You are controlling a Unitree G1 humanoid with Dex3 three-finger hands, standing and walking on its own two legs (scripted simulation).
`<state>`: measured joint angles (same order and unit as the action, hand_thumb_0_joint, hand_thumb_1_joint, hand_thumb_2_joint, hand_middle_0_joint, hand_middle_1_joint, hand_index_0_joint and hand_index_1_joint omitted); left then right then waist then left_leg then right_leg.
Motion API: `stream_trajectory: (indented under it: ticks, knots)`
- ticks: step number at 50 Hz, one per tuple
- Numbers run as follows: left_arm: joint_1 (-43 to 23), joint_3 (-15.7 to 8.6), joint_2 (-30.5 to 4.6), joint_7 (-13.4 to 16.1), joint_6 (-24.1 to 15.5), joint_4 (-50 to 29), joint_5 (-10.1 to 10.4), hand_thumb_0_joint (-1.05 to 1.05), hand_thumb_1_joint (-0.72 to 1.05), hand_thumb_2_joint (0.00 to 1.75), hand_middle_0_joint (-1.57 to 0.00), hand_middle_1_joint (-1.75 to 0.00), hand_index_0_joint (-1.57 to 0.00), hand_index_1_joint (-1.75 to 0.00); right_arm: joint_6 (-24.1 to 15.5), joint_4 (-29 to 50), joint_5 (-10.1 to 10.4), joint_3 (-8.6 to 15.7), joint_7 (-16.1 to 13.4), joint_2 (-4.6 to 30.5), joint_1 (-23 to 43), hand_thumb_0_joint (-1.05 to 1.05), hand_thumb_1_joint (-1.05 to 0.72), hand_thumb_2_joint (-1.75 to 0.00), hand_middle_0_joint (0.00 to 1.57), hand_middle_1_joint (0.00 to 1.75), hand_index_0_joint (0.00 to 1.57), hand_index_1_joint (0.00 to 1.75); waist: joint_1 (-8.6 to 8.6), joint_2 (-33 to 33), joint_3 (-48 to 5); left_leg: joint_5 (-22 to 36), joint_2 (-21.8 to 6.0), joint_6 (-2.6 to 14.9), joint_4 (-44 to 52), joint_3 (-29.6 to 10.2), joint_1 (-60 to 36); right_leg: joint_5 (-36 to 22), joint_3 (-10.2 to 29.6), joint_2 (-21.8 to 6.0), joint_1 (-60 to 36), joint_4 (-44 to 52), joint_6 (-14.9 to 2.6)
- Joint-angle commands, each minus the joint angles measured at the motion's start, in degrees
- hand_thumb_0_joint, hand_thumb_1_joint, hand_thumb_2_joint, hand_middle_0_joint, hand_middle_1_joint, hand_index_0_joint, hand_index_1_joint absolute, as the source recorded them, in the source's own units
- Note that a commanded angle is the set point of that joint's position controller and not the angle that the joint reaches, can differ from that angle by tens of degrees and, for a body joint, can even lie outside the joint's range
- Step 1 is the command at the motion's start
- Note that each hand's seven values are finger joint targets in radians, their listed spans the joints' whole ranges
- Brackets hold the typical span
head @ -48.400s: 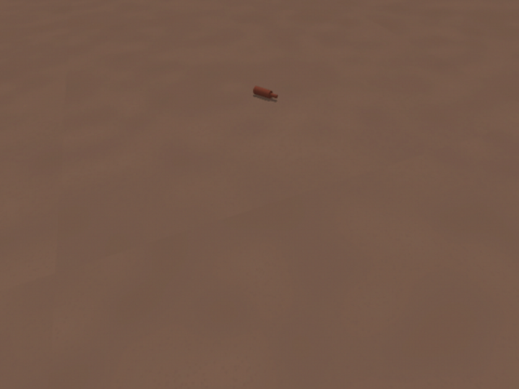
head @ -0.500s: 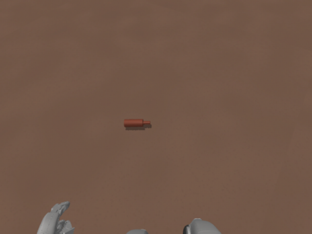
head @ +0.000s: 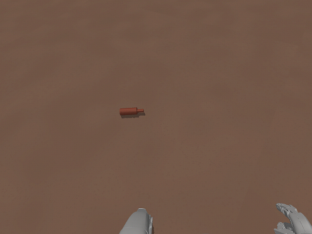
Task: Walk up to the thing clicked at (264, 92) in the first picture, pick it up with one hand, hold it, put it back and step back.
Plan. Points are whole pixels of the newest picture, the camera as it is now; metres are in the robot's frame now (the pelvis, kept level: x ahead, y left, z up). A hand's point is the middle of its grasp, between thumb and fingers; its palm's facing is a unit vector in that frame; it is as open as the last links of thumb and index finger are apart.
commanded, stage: step back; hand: left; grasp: from above
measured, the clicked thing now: (131, 111) +1.05 +0.30 -0.72
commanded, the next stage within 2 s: stand in 1.10 s
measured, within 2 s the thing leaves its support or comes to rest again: neither
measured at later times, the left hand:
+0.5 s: hand out of the picture -0.01 +0.27 -0.12, palm faces +0.10 -0.92 -0.37, open 7.4 cm
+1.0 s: hand out of the picture +0.05 +0.28 -0.14, palm faces +0.14 -0.90 -0.41, open 7.4 cm
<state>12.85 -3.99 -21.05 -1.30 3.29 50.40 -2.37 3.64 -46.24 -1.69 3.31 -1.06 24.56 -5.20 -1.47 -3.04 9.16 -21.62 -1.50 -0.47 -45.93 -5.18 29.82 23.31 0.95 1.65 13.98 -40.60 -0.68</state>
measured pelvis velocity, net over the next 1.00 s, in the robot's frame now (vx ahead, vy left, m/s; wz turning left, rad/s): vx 0.00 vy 0.00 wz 0.12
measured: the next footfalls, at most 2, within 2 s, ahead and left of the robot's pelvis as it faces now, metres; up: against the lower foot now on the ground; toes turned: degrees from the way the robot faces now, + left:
left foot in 0.28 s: -0.05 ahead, +0.12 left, +0.00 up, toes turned +5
right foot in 0.58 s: +0.07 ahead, -0.13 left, +0.00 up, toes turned +5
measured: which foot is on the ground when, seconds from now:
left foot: up 0.00-0.26, down 0.28-0.60, up 0.62-0.90, down 0.92-1.00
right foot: down 0.00-0.32, up 0.34-0.56, down 0.58-1.00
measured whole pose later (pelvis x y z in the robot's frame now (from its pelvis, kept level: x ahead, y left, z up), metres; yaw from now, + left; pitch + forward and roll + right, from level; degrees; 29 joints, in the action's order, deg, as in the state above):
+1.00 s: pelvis +0.00 +0.00 +0.00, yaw +7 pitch -2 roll +1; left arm 8.4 -3.1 -22.4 0.7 -0.7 56.5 -0.3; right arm 1.0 -58.0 -2.1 2.7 0.7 21.6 -10.7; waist -1.1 0.7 6.1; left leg -18.9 -0.2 -0.7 -38.3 1.0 17.1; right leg 20.1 -0.2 -4.5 20.1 -42.1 0.5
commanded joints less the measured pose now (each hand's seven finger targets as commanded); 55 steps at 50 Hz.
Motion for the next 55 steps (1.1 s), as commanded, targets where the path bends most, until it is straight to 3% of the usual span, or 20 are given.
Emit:
stream_trajectory:
  ticks: [1, 4, 10, 13, 14, 16, 17, 20, 25, 28, 29, 30, 31, 33, 36, 45, 47, 48, 50, 55]
  knots:
    - [-9.5, -4.7, -18.6, 2.0, -2.3, -8.1, -0.6, 0.00, 0.90, 0.90, -0.20, -0.30, -0.20, -0.30, -1.3, 2.1, 1.0, 3.8, -0.7, 12.1, -1.9, 0.00, -0.90, -0.90, 0.20, 0.30, 0.20, 0.30, 1.49, 11.1, -0.3, -4.7, 5.9, -0.14, -21.8, -5.8, -5.1, 12.4, 21.5, -19.5, 21.4, 26.4, -11.74]
    - [-6.8, -4.8, -14.9, 2.1, -3.4, -6.1, -0.3, 0.00, 0.90, 0.90, -0.20, -0.30, -0.20, -0.30, -2.1, -0.7, 0.7, 2.4, -0.3, 8.4, -7.3, 0.00, -0.90, -0.90, 0.20, 0.30, 0.20, 0.30, 1.35, 11.0, -5.0, 0.1, 7.5, -0.67, -21.8, -3.6, -0.9, 5.2, 10.5, -10.7, 7.2, 20.8, -6.72]
    - [0.2, -5.8, -17.1, 1.5, -4.3, -4.4, -0.7, 0.00, 0.90, 0.90, -0.20, -0.30, -0.20, -0.30, -4.4, -0.8, -0.5, 2.4, 1.0, 9.3, -4.2, 0.00, -0.90, -0.90, 0.20, 0.30, 0.20, 0.30, -3.60, 16.2, -7.3, -10.3, 0.7, -1.29, 6.0, 1.1, -0.3, 17.9, 18.2, -18.2, -8.6, 22.3, -10.77]
    - [-2.2, -4.8, -17.1, 1.0, -3.3, -4.1, -0.1, 0.00, 0.90, 0.90, -0.20, -0.30, -0.20, -0.30, -5.6, -5.1, -0.5, 3.0, 1.3, 8.0, -11.1, 0.00, -0.90, -0.90, 0.20, 0.30, 0.20, 0.30, 0.37, 13.0, -8.0, -1.8, 3.5, 1.46, 25.7, 6.6, -18.0, 9.4, 9.5, -14.6, -0.5, 16.7, -7.92]
    - [-0.8, -3.6, -14.3, 0.9, -3.0, -4.2, -0.3, 0.00, 0.90, 0.90, -0.20, -0.30, -0.20, -0.30, -6.0, -6.6, -0.7, 3.8, 1.1, 8.8, -13.2, 0.00, -0.90, -0.90, 0.20, 0.30, 0.20, 0.30, 1.16, 6.4, -8.4, 1.9, 3.5, 2.05, 28.5, 4.0, -26.4, 8.2, 5.3, -10.9, 5.4, 9.3, -5.52]
    - [-3.5, -2.4, -9.9, 0.8, -3.2, -5.9, 1.0, 0.00, 0.90, 0.90, -0.20, -0.30, -0.20, -0.30, -6.3, -5.8, -1.5, 5.7, 0.7, 17.8, -15.0, 0.00, -0.90, -0.90, 0.20, 0.30, 0.20, 0.30, 3.46, -10.0, -5.4, -29.0, -17.3, 11.38, 36.1, -31.7, -29.7, 9.2, -5.5, -0.2, 29.6, -12.0, -0.04]
    - [-9.6, -4.0, -15.9, 0.9, -3.7, -6.0, 0.1, 0.00, 0.90, 0.90, -0.20, -0.30, -0.20, -0.30, -6.3, -5.4, -0.4, 6.2, 0.8, 20.3, -13.4, 0.00, -0.90, -0.90, 0.20, 0.30, 0.20, 0.30, 5.23, -6.2, 2.2, -37.1, -22.6, 16.91, 40.0, -37.3, -15.1, 7.5, 3.9, -6.2, 26.0, -15.8, -0.46]
    - [-4.6, -3.5, -13.4, -0.3, -4.8, -3.3, 1.2, 0.00, 0.90, 0.90, -0.20, -0.30, -0.20, -0.30, -7.2, -4.1, -1.1, 3.8, 0.9, 11.8, -7.1, 0.00, -0.90, -0.90, 0.20, 0.30, 0.20, 0.30, 0.87, -1.6, 1.3, -12.1, -11.8, 11.43, 33.2, -15.3, -19.3, -0.4, 2.3, -5.5, 20.4, -10.3, -1.05]
    - [-4.6, -2.9, -11.8, -0.7, -5.5, -2.2, 1.1, 0.00, 0.90, 0.90, -0.20, -0.30, -0.20, -0.30, -6.6, -4.2, -0.8, 4.2, 1.3, 12.3, -8.8, 0.00, -0.90, -0.90, 0.20, 0.30, 0.20, 0.30, 2.98, -7.8, -3.2, -4.7, -9.0, 10.21, 29.0, -6.4, -15.8, -2.3, -2.2, -3.6, 8.0, 1.8, 0.30]
    - [3.7, -3.4, -11.4, 0.6, -6.5, 2.6, 1.3, 0.00, 0.90, 0.90, -0.20, -0.30, -0.20, -0.30, -5.0, -3.1, -0.1, 2.8, 1.3, 9.5, -5.2, 0.00, -0.90, -0.90, 0.20, 0.30, 0.20, 0.30, -1.90, -4.9, -7.1, -0.6, -6.3, 7.37, 15.8, -1.4, -6.6, -10.6, -4.0, -0.6, -10.0, 12.1, 0.29]
    - [5.8, -3.7, -12.6, 1.2, -6.9, 3.7, 1.0, 0.00, 0.90, 0.90, -0.20, -0.30, -0.20, -0.30, -4.6, -3.3, 0.3, 1.5, 1.2, 5.5, -7.8, 0.00, -0.90, -0.90, 0.20, 0.30, 0.20, 0.30, -2.45, 2.3, -9.0, -3.5, -3.4, 5.50, 7.0, 1.3, -3.4, -10.8, 0.5, -2.9, -14.7, 14.9, 0.25]
    - [7.1, -4.9, -17.3, 1.9, -7.5, 3.4, 0.1, 0.00, 0.90, 0.90, -0.20, -0.30, -0.20, -0.30, -4.6, -2.3, 0.5, 0.5, 1.1, 2.4, -9.2, 0.00, -0.90, -0.90, 0.20, 0.30, 0.20, 0.30, -2.30, 13.6, -9.9, -8.5, 3.3, 3.01, -5.1, 3.9, 2.2, -5.8, 18.4, -13.8, -15.1, 20.5, -2.95]
    - [3.4, -4.9, -19.9, 2.0, -7.5, 1.4, 0.2, 0.00, 0.90, 0.90, -0.20, -0.30, -0.20, -0.30, -3.9, -2.8, 0.3, 1.1, 0.6, 4.6, -10.6, 0.00, -0.90, -0.90, 0.20, 0.30, 0.20, 0.30, -1.22, 11.7, -9.7, -12.6, 3.0, 1.75, -9.7, -0.1, 0.3, 9.1, 31.2, -23.2, -6.9, 26.6, -7.59]
    - [-2.7, -4.5, -19.3, 2.0, -7.2, -0.2, 0.3, 0.00, 0.90, 0.90, -0.20, -0.30, -0.20, -0.30, -3.7, -5.3, 0.2, 3.0, 0.3, 10.1, -11.5, 0.00, -0.90, -0.90, 0.20, 0.30, 0.20, 0.30, 0.59, 8.1, -3.6, -12.4, 0.0, 1.61, -11.2, -2.5, -3.5, 14.7, 30.7, -23.3, 3.7, 26.1, -13.03]
    - [-4.1, -3.7, -16.8, 2.4, -7.7, 0.8, 0.9, 0.00, 0.90, 0.90, -0.20, -0.30, -0.20, -0.30, -3.5, -7.1, 0.4, 2.5, 0.8, 8.6, -11.8, 0.00, -0.90, -0.90, 0.20, 0.30, 0.20, 0.30, 0.93, 8.5, -4.9, -5.7, -0.8, 1.54, -9.8, -3.1, -4.1, 4.4, 18.7, -17.8, 3.2, 23.6, -8.80]
    - [-8.0, -2.4, -15.5, 2.8, -6.0, 0.6, 1.7, 0.00, 0.90, 0.90, -0.20, -0.30, -0.20, -0.30, -3.7, -9.4, -0.2, 2.5, 1.1, 7.3, -10.4, 0.00, -0.90, -0.90, 0.20, 0.30, 0.20, 0.30, 2.34, 11.2, -10.3, 4.4, 1.1, 0.40, 14.1, 7.5, -17.7, -17.8, 5.9, -13.8, 5.9, 9.8, -6.54]
    - [-7.2, -1.3, -12.5, 2.9, -5.6, 0.4, 2.1, 0.00, 0.90, 0.90, -0.20, -0.30, -0.20, -0.30, -4.3, -9.7, -0.9, 3.1, 0.4, 9.5, -9.8, 0.00, -0.90, -0.90, 0.20, 0.30, 0.20, 0.30, 2.36, 5.1, -12.4, 15.8, -3.9, 2.68, 19.4, 0.2, -20.0, -22.7, 2.8, -10.3, 6.1, 1.9, -3.00]
    - [-6.6, -0.7, -10.9, 2.9, -5.4, 0.3, 2.8, 0.00, 0.90, 0.90, -0.20, -0.30, -0.20, -0.30, -4.6, -8.4, -0.6, 3.2, 0.2, 12.2, -6.2, 0.00, -0.90, -0.90, 0.20, 0.30, 0.20, 0.30, 0.90, -1.7, -12.5, 19.0, -11.4, 6.69, 21.6, -9.9, -17.1, -15.3, -0.1, -5.2, 6.3, -2.3, -0.71]
    - [-5.5, -0.9, -12.1, 3.3, -4.9, 3.2, 2.7, 0.00, 0.90, 0.90, -0.20, -0.30, -0.20, -0.30, -4.2, -7.8, 0.0, 2.9, 0.6, 13.2, 1.0, 0.00, -0.90, -0.90, 0.20, 0.30, 0.20, 0.30, -0.53, -4.9, -10.2, 14.0, -15.6, 12.37, 22.6, -11.8, -7.9, 3.2, -2.0, -2.3, -0.7, -3.0, -0.60]
    - [-4.6, 0.4, -12.3, 2.6, -6.0, 5.9, 1.9, 0.00, 0.90, 0.90, -0.20, -0.30, -0.20, -0.30, -5.1, -9.7, 1.8, 0.5, 0.4, 7.5, -2.6, 0.00, -0.90, -0.90, 0.20, 0.30, 0.20, 0.30, 1.16, 0.8, -15.1, 21.4, -4.7, 2.56, 15.0, -0.9, -14.4, -27.1, 6.8, -10.7, -7.0, 10.5, -3.53]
